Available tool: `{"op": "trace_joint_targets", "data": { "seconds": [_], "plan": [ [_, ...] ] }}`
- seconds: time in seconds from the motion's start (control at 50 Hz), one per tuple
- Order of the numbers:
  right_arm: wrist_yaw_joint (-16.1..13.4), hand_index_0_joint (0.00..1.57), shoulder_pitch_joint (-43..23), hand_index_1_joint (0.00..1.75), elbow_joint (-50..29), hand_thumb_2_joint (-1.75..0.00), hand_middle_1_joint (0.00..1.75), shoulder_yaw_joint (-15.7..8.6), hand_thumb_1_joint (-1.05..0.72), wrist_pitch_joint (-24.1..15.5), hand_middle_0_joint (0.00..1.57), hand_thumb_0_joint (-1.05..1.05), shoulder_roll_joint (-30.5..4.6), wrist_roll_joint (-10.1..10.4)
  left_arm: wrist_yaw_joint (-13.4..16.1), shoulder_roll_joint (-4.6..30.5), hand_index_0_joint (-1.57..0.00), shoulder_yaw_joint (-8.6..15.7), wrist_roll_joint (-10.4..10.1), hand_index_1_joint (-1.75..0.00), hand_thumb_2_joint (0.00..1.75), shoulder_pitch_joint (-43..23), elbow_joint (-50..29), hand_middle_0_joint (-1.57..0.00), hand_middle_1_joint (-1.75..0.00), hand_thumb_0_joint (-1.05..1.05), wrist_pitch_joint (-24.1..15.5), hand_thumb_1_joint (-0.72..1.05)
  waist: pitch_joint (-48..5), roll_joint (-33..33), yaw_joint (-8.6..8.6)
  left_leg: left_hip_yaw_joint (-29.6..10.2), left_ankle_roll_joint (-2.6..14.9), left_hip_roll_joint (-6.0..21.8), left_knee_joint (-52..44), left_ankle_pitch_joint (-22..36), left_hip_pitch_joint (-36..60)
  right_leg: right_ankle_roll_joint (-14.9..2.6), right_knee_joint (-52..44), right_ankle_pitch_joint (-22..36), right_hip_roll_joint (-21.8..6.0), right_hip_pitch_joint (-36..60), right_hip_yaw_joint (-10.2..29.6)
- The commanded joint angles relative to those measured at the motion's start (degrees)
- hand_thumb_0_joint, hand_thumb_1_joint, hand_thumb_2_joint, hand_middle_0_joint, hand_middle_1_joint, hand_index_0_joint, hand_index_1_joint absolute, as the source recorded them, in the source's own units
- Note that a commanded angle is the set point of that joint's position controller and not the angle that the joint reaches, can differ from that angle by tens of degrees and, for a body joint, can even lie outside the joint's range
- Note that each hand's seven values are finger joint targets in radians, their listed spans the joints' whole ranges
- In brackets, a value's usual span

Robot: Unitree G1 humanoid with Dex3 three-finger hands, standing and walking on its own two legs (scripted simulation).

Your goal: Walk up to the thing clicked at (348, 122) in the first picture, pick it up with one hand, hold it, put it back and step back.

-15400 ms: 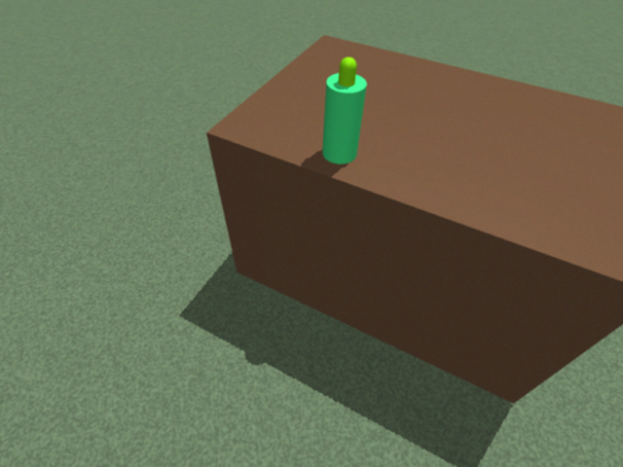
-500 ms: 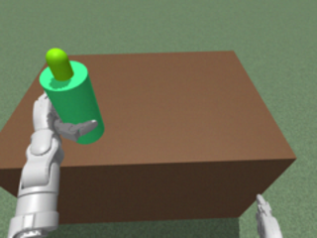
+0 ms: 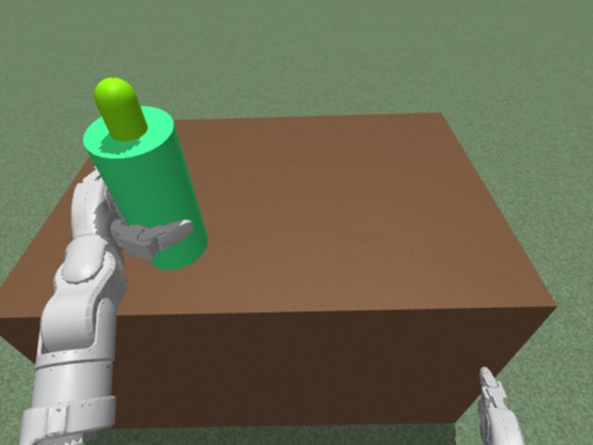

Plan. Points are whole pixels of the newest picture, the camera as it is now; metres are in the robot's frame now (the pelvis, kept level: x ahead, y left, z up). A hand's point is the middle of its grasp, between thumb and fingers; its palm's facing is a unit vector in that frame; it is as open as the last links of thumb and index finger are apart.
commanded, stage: lift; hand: left
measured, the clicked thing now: (150, 180) +0.35 +0.17 +0.22
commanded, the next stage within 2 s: hold in 0.04 s
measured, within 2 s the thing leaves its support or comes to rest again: neither
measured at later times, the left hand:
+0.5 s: hand (147, 198) +0.35 +0.18 +0.20, palm faces +0.23 -0.97 -0.01, open 11.7 cm
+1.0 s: hand (142, 208) +0.33 +0.18 +0.20, palm faces +0.25 -0.97 +0.00, open 11.7 cm
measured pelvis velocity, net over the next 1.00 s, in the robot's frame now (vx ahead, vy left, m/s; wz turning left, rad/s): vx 0.00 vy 0.00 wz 0.01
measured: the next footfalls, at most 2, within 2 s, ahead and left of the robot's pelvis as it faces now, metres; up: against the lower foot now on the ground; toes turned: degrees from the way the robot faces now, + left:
none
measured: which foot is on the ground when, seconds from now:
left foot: down 0.00-1.00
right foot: down 0.00-1.00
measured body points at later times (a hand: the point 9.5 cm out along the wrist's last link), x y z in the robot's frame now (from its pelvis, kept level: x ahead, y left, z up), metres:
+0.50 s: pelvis +0.01 +0.00 +0.00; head -0.02 -0.03 +0.45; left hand +0.33 +0.23 +0.20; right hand +0.18 -0.25 -0.06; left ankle +0.02 +0.14 -0.72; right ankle +0.00 -0.14 -0.72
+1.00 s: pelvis +0.00 +0.00 +0.01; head -0.02 -0.02 +0.46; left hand +0.32 +0.23 +0.20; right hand +0.17 -0.25 -0.06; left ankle +0.02 +0.14 -0.72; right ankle +0.00 -0.14 -0.72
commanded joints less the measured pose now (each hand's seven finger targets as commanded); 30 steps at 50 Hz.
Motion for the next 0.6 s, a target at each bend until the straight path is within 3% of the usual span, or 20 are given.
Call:
{"op": "trace_joint_targets", "data": {
  "seconds": [0.0, 0.02, 0.04, 0.08, 0.12, 0.14, 0.18, 0.2, 0.24, 0.26, 0.28, 0.3, 0.34, 0.38, 0.4, 0.44, 0.5, 0.52, 0.54, 0.58],
  "plan": [
    [-0.14, 0.05, -6.71, 0.05, -9.61, -0.05, 0.05, -2.48, 0.55, -3.99, 0.05, 0.00, -6.31, 0.30, 0.32, 11.12, -1.30, 3.95, -0.93, -1.45, 1.32, -27.94, -19.16, -1.25, -1.46, 0.00, -5.40, 0.02, -13.06, -1.77, 0.66, 2.20, 1.45, -1.00, -6.11, 11.33, 8.21, -0.92, -7.16, 11.75, 1.53, 1.56, -4.17],
    [-0.09, 0.05, -7.03, 0.05, -9.20, -0.05, 0.05, -3.38, 0.55, -4.18, 0.05, 0.00, -7.41, 0.27, 0.31, 12.02, -1.30, 4.93, -1.16, -1.45, 1.32, -27.65, -18.88, -1.24, -1.46, 0.00, -5.19, 0.01, -12.69, -1.91, 0.73, 2.32, 1.52, -1.07, -6.03, 11.06, 7.84, -0.90, -7.44, 11.58, 1.44, 1.76, -4.02],
    [0.10, 0.05, -5.35, 0.05, -7.38, -0.05, 0.05, -2.18, 0.55, -4.21, 0.05, 0.00, -5.67, 0.17, 0.18, 10.27, -1.30, 2.89, -0.87, -1.45, 1.32, -29.11, -21.29, -1.25, -1.46, 0.00, -4.99, 0.01, -13.68, -1.02, 0.55, 2.11, 1.43, -0.98, -6.29, 11.20, 8.79, -1.10, -7.19, 11.54, 1.54, 1.41, -4.12],
    [-0.12, 0.05, -7.34, 0.05, -8.92, -0.05, 0.05, -3.71, 0.55, -4.71, 0.05, 0.00, -7.83, 0.12, 0.42, 12.22, -1.29, 5.55, -1.01, -1.44, 1.31, -26.37, -18.41, -1.24, -1.45, 0.00, -4.64, -0.01, -13.00, -2.50, 0.82, 2.31, 1.49, -1.05, -6.38, 11.47, 8.20, -0.82, -7.56, 11.87, 1.48, 2.34, -4.08],
    [0.01, 0.05, -7.43, 0.05, -8.04, -0.05, 0.05, -2.73, 0.54, -5.06, 0.05, 0.00, -6.20, 0.09, 0.18, 9.76, -1.29, 2.19, -0.91, -1.44, 1.30, -29.80, -24.19, -1.24, -1.45, 0.00, -4.71, -0.04, -15.21, -0.02, 0.33, 2.31, 1.33, -1.05, -6.06, 12.91, 10.34, -1.05, -7.13, 13.22, 1.51, 2.08, -4.02],
    [-0.14, 0.05, -6.50, 0.05, -8.03, -0.05, 0.05, -2.96, 0.54, -5.08, 0.05, 0.00, -6.51, 0.06, 0.40, 11.16, -1.29, 4.24, -1.03, -1.45, 1.30, -28.59, -23.52, -1.25, -1.45, 0.00, -4.57, -0.02, -15.76, -0.79, 0.81, 2.21, 1.36, -1.01, -5.91, 14.02, 10.47, -0.96, -7.18, 13.99, 1.53, 2.62, -4.14],
    [-0.21, 0.05, -6.57, 0.05, -7.08, -0.05, 0.05, -2.41, 0.54, -5.34, 0.05, 0.00, -6.06, -0.02, 0.20, 11.07, -1.28, 4.55, -1.10, -1.43, 1.28, -24.84, -22.21, -1.24, -1.43, 0.00, -4.02, -0.01, -15.16, -2.20, 0.68, 2.29, 1.70, -1.11, -5.59, 15.25, 10.13, -0.64, -7.23, 15.53, 1.37, 3.77, -4.01],
    [-0.13, 0.05, -7.69, 0.05, -6.82, -0.05, 0.05, -2.25, 0.54, -5.57, 0.05, 0.00, -5.70, 0.02, 0.11, 10.50, -1.29, 3.17, -1.08, -1.44, 1.28, -27.19, -26.30, -1.25, -1.44, 0.00, -4.12, -0.02, -15.78, 0.18, 1.13, 2.23, 1.42, -1.17, -5.75, 15.78, 10.37, -0.95, -6.97, 16.01, 1.37, 3.91, -4.03],
    [-0.43, 0.05, -7.47, 0.05, -6.67, -0.05, 0.05, -3.38, 0.54, -5.77, 0.05, 0.00, -7.11, -0.17, 0.16, 11.43, -1.28, 4.09, -1.01, -1.44, 1.28, -27.45, -26.37, -1.24, -1.44, 0.00, -3.87, -0.03, -16.74, -0.31, 0.49, 2.08, 1.42, -1.03, -5.72, 16.97, 11.46, -0.87, -6.89, 17.07, 1.47, 4.14, -4.13],
    [-0.42, 0.05, -7.78, 0.05, -6.50, -0.05, 0.05, -2.76, 0.54, -5.84, 0.05, 0.00, -6.44, -0.09, 0.14, 11.04, -1.27, 3.80, -1.01, -1.43, 1.27, -25.76, -25.06, -1.23, -1.43, 0.00, -3.25, -0.02, -14.79, -0.39, 0.51, 2.38, 1.50, -1.20, -5.67, 16.71, 10.88, -0.74, -7.26, 17.10, 1.36, 3.62, -4.03],
    [-0.28, 0.05, -7.20, 0.05, -5.08, -0.05, 0.05, -1.36, 0.54, -5.78, 0.05, 0.00, -4.37, -0.13, 0.02, 10.24, -1.27, 2.24, -0.78, -1.43, 1.28, -27.82, -28.69, -1.23, -1.43, 0.00, -3.31, -0.03, -15.85, 1.45, 0.58, 2.43, 1.45, -1.36, -5.64, 17.01, 11.11, -0.85, -7.24, 17.73, 1.22, 3.75, -3.90],
    [-0.52, 0.05, -7.43, 0.05, -5.03, -0.05, 0.05, -2.76, 0.54, -6.09, 0.05, 0.00, -6.15, -0.22, 0.13, 11.14, -1.27, 3.96, -1.07, -1.43, 1.28, -27.12, -26.89, -1.23, -1.43, 0.00, -2.86, -0.03, -15.17, -0.51, 0.31, 2.25, 1.51, -1.18, -5.82, 16.80, 11.05, -0.73, -7.36, 17.23, 1.36, 3.63, -4.11],
    [-0.95, 0.05, -7.88, 0.05, -5.61, -0.05, 0.05, -3.85, 0.55, -6.36, 0.05, 0.00, -7.65, -0.21, 0.21, 10.82, -1.27, 3.85, -1.30, -1.42, 1.28, -26.16, -26.20, -1.23, -1.42, 0.00, -1.78, 0.00, -14.76, -0.35, -0.58, 2.20, 1.49, -1.14, -6.26, 16.36, 12.13, -0.67, -7.80, 16.97, 1.42, 3.03, -4.16],
    [-0.95, 0.05, -7.76, 0.05, -4.27, -0.05, 0.05, -4.08, 0.55, -6.53, 0.05, 0.00, -7.83, -0.24, 0.30, 11.20, -1.26, 4.35, -1.33, -1.42, 1.28, -26.05, -26.22, -1.22, -1.43, 0.00, -1.02, 0.00, -15.07, 0.65, -0.23, 2.04, 1.26, -0.99, -6.35, 17.56, 12.63, -0.89, -7.52, 17.59, 1.53, 3.20, -4.38],
    [-0.89, 0.05, -7.05, 0.05, -3.87, -0.05, 0.05, -2.77, 0.55, -6.67, 0.05, 0.00, -5.99, -0.22, 0.13, 9.75, -1.28, 2.40, -1.35, -1.43, 1.28, -29.15, -29.68, -1.23, -1.43, 0.00, -1.00, 0.01, -14.96, 0.52, -0.32, 1.97, 1.28, -1.05, -6.46, 17.59, 12.75, -0.83, -7.63, 17.79, 1.57, 2.86, -4.57],
    [-0.96, 0.05, -7.93, 0.05, -4.53, -0.05, 0.05, -2.87, 0.55, -6.89, 0.05, 0.00, -6.45, -0.20, 0.09, 10.75, -1.27, 4.47, -1.69, -1.43, 1.28, -25.57, -26.40, -1.23, -1.44, 0.00, -0.05, -0.02, -12.69, -2.50, 0.20, 1.94, 1.61, -1.19, -6.85, 15.98, 11.11, -0.61, -8.15, 16.51, 1.52, 3.35, -4.68],
    [-1.07, 0.05, -8.36, 0.05, -4.17, -0.05, 0.05, -3.72, 0.55, -7.26, 0.05, 0.00, -6.97, -0.13, -0.22, 9.81, -1.29, 3.68, -2.07, -1.45, 1.29, -27.56, -27.23, -1.25, -1.45, 0.00, 0.84, -0.03, -13.87, -2.58, 0.22, 2.20, 1.78, -1.49, -6.59, 16.30, 12.07, -0.51, -8.53, 16.88, 1.32, 3.61, -4.59],
    [-1.01, 0.05, -7.59, 0.05, -4.17, -0.05, 0.05, -3.16, 0.55, -7.30, 0.05, 0.00, -6.60, -0.10, -0.25, 9.92, -1.28, 3.77, -1.90, -1.44, 1.29, -27.10, -26.81, -1.25, -1.45, 0.00, 1.33, -0.02, -13.46, -2.83, 0.01, 2.30, 1.86, -1.54, -6.60, 16.36, 12.10, -0.45, -8.47, 17.15, 1.24, 3.42, -4.54],
    [-0.78, 0.05, -7.49, 0.05, -2.19, -0.05, 0.05, -1.59, 0.55, -7.15, 0.05, 0.00, -4.54, -0.02, -0.39, 8.55, -1.29, 2.23, -1.99, -1.44, 1.29, -26.63, -28.26, -1.25, -1.45, 0.00, 1.79, -0.02, -13.01, -0.93, 0.77, 2.51, 1.82, -1.86, -6.54, 16.61, 11.66, -0.56, -8.57, 17.41, 1.04, 3.14, -4.39],
    [-0.93, 0.05, -9.54, 0.05, -4.36, -0.05, 0.05, -2.88, 0.55, -7.53, 0.05, 0.00, -6.42, 0.04, -0.20, 10.21, -1.29, 4.30, -2.04, -1.45, 1.28, -26.24, -27.25, -1.25, -1.45, 0.00, 2.67, -0.03, -13.12, -1.79, 1.12, 2.38, 1.73, -1.75, -6.81, 16.17, 11.51, -0.59, -8.86, 16.63, 1.10, 3.73, -4.58]
  ]
}}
